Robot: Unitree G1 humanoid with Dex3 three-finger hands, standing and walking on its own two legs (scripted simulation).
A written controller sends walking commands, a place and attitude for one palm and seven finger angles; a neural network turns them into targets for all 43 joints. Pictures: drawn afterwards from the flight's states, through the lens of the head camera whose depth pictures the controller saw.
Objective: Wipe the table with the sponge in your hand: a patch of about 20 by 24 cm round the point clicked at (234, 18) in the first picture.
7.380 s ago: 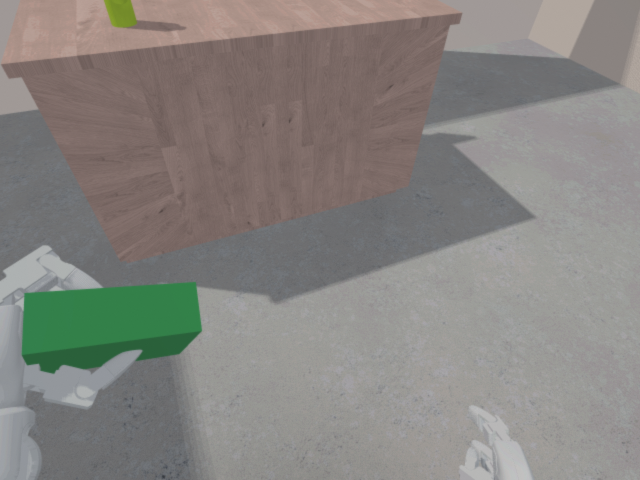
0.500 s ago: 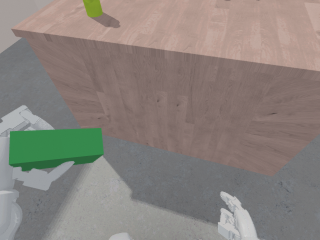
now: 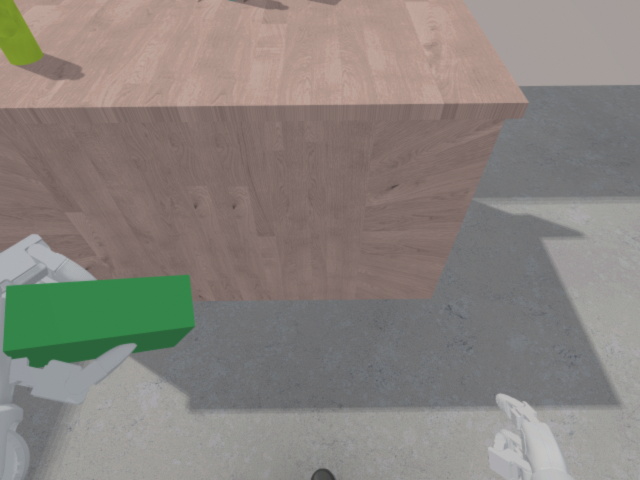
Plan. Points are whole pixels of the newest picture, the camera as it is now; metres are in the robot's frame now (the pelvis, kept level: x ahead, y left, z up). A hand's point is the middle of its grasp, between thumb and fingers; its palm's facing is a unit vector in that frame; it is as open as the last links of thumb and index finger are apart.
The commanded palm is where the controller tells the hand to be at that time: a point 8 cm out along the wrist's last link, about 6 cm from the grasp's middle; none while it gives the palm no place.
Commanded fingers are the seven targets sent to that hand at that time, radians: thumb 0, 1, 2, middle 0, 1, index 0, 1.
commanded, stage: turn to face it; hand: left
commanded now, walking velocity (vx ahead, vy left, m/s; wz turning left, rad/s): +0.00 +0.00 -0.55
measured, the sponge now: (133, 319) +0.23 +0.20 +0.15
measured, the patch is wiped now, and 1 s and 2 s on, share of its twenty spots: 0.00 0.00 0.00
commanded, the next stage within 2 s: take the last steps up to it in 0.42 s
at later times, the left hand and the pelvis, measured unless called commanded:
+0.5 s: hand (275, 367) +0.19 +0.06 +0.17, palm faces +0.07 -0.83 -0.55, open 9.0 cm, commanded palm +0.13 +0.14 +0.18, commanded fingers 0.00 0.10 1.30 -1.20 -1.60 -1.20 -1.60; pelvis -0.09 -0.10 -0.01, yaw -14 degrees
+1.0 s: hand (261, 435) +0.13 +0.05 +0.18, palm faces +0.27 -0.84 -0.46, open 9.1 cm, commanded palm +0.10 +0.10 +0.18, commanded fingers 0.00 0.10 1.30 -1.20 -1.60 -1.20 -1.60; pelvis -0.12 -0.13 -0.01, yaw -13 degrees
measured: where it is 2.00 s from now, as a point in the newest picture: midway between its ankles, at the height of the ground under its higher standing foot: outside the picture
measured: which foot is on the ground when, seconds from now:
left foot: up 0.00-0.02, down 0.04-0.30, up 0.32-0.70, down 0.72-1.00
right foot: down 0.00-0.04, up 0.06-0.26, down 0.28-0.74, up 0.76-0.96, down 0.98-1.00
